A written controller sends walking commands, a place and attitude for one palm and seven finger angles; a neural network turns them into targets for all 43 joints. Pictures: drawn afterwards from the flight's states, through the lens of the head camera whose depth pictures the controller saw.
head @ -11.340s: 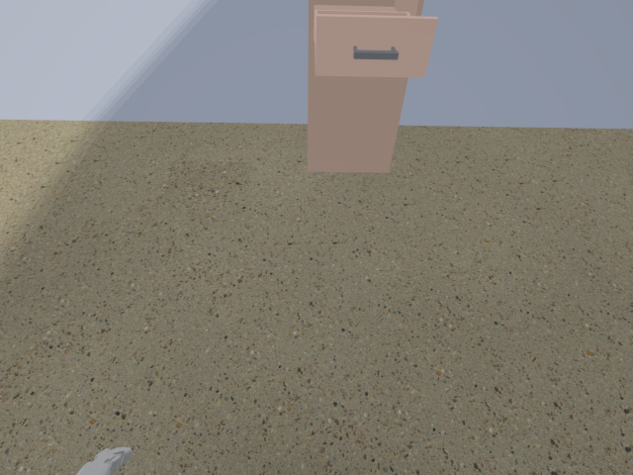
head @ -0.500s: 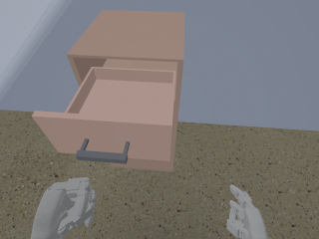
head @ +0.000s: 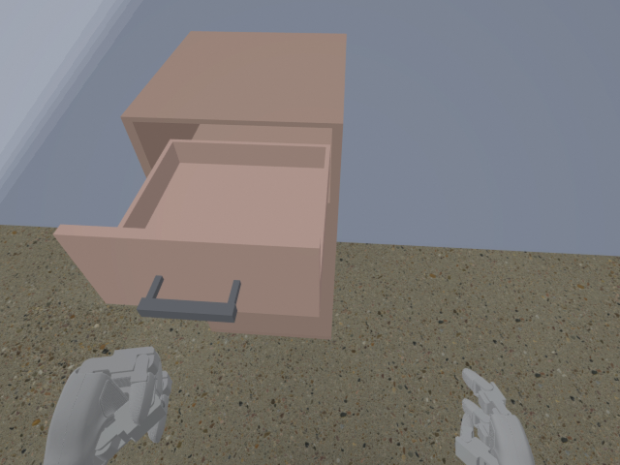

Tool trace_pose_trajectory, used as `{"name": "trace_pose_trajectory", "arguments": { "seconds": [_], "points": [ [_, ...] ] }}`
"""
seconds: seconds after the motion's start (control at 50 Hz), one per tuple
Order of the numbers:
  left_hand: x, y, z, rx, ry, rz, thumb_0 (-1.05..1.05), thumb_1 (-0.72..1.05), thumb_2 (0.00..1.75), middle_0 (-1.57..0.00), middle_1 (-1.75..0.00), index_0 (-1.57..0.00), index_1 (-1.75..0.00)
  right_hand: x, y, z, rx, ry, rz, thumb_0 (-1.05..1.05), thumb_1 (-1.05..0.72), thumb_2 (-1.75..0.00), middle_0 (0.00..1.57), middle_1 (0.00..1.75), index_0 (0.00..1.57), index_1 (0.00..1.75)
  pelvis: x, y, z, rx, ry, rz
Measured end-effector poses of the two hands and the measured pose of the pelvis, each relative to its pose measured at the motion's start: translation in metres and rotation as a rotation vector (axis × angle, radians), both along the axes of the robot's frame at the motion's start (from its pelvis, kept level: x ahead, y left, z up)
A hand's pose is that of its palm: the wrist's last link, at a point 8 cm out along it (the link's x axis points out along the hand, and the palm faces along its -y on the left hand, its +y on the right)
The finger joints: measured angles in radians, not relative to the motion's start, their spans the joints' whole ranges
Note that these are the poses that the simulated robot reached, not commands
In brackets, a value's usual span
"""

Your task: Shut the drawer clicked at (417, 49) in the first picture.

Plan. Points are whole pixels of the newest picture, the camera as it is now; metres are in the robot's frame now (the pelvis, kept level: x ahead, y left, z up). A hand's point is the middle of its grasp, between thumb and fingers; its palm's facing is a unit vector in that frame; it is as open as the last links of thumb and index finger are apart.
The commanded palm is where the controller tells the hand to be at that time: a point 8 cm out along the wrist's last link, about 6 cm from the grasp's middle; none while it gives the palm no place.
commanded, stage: bring the fist close to the handle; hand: left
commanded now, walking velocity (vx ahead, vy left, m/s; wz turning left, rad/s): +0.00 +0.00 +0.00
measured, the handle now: (192, 297) +0.35 +0.21 +0.00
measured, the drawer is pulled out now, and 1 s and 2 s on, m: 0.29 0.29 0.27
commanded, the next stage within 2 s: push the drawer shut in 1.40 s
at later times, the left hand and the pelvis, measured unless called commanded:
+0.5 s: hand (185, 387) +0.20 +0.16 +0.05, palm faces +0.01 -1.00 -0.05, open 3.2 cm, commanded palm +0.17 +0.22 +0.05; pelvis -0.01 +0.00 -0.01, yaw +0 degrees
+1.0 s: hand (209, 372) +0.23 +0.15 +0.01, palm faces -0.01 -1.00 -0.04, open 3.2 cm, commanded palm +0.21 +0.22 +0.01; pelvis -0.01 +0.00 -0.04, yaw -1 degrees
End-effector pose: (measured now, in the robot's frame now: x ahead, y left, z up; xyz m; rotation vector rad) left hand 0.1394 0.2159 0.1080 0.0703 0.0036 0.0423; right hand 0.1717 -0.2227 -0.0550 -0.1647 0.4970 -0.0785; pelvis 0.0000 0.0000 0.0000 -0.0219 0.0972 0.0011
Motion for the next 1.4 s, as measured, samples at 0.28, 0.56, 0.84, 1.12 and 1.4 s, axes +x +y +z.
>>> {"name": "trace_pose_trajectory", "arguments": {
  "seconds": [0.28, 0.56, 0.84, 1.12, 1.4],
  "points": [
    [0.019, 0.001, -0.026, -0.011, 0.017, -0.002, 0.01, 0.9, 0.9, -1.4, -1.6, -1.4, -1.6, -0.006, -0.004, -0.009, -0.024, 0.037, 0.023, 0.01, -0.91, -0.9, 0.21, 0.3, 0.2, 0.3, -0.009, -0.006, -0.005, 0.003, 0.027, 0.008],
    [0.04, 0.0, -0.055, -0.024, 0.051, -0.023, 0.01, 0.9, 0.9, -1.39, -1.6, -1.4, -1.6, -0.027, -0.015, -0.028, -0.044, 0.133, -0.035, 0.01, -0.91, -0.9, 0.2, 0.3, 0.2, 0.3, -0.007, -0.002, -0.012, 0.007, 0.08, -0.005],
    [0.063, -0.009, -0.085, -0.03, 0.031, -0.058, 0.01, 0.9, 0.9, -1.39, -1.6, -1.4, -1.6, -0.023, -0.007, -0.05, -0.043, 0.169, -0.009, 0.01, -0.91, -0.9, 0.21, 0.3, 0.2, 0.3, -0.013, 0.002, -0.031, 0.008, 0.147, -0.008],
    [0.078, -0.006, -0.106, -0.026, 0.031, -0.055, 0.01, 0.9, 0.9, -1.39, -1.6, -1.4, -1.6, -0.029, -0.01, -0.068, -0.047, 0.229, -0.014, 0.01, -0.91, -0.9, 0.21, 0.3, 0.2, 0.3, -0.017, 0.001, -0.045, 0.007, 0.188, -0.013],
    [0.079, -0.009, -0.107, -0.032, 0.048, -0.061, 0.01, 0.9, 0.9, -1.39, -1.6, -1.4, -1.6, -0.034, -0.014, -0.066, -0.048, 0.236, -0.028, 0.01, -0.91, -0.9, 0.21, 0.3, 0.2, 0.3, -0.019, -0.001, -0.043, 0.008, 0.185, -0.011]
  ]
}}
